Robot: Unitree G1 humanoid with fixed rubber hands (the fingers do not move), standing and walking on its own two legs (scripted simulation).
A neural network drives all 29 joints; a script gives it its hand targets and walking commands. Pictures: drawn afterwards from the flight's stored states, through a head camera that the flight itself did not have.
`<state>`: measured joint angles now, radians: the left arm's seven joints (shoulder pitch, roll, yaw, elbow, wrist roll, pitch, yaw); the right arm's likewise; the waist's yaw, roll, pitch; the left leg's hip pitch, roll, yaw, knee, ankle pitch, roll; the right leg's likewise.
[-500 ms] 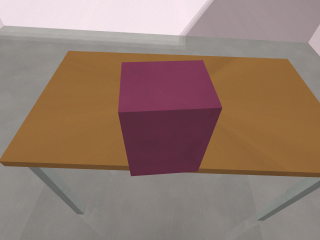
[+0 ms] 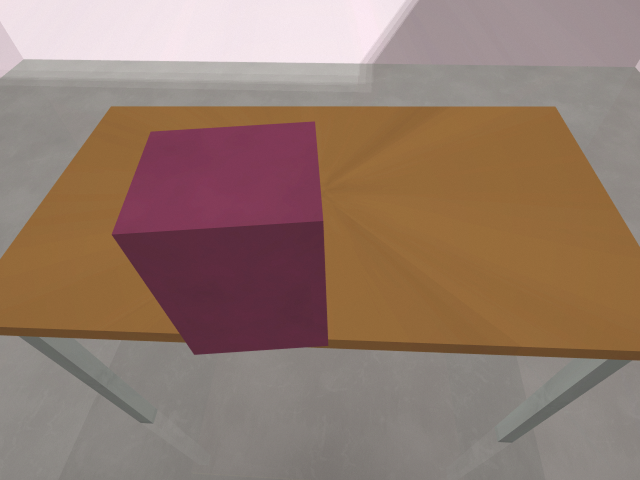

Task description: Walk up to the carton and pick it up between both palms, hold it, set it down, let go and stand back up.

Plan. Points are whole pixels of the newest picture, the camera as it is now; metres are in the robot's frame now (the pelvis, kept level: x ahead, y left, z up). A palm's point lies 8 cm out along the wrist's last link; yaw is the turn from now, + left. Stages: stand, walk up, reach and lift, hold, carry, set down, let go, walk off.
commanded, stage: walk up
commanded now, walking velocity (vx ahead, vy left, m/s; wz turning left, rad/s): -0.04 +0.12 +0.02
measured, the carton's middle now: (248, 249) +0.40 +0.11 +0.05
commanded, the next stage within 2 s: stand in 1.18 s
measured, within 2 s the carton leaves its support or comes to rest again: neither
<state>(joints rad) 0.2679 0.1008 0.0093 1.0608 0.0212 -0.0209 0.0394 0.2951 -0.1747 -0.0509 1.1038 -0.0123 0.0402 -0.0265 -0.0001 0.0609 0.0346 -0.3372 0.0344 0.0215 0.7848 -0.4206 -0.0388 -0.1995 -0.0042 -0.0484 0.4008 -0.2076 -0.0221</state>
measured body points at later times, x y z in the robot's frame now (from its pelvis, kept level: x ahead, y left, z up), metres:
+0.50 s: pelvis -0.02 +0.08 +0.00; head -0.01 +0.12 +0.45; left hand -0.04 +0.30 -0.17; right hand +0.01 -0.14 -0.14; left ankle -0.03 +0.18 -0.74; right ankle -0.02 -0.08 -0.72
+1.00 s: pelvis -0.03 +0.07 +0.00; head -0.02 +0.08 +0.45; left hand -0.04 +0.27 -0.17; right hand -0.05 -0.14 -0.16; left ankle -0.03 +0.18 -0.74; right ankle -0.05 -0.04 -0.74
